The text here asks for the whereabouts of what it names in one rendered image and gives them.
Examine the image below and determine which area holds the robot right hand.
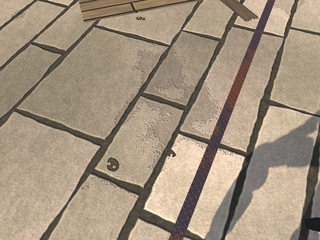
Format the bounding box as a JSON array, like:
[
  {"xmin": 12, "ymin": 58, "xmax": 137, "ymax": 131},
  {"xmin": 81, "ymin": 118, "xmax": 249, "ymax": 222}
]
[{"xmin": 304, "ymin": 217, "xmax": 320, "ymax": 232}]

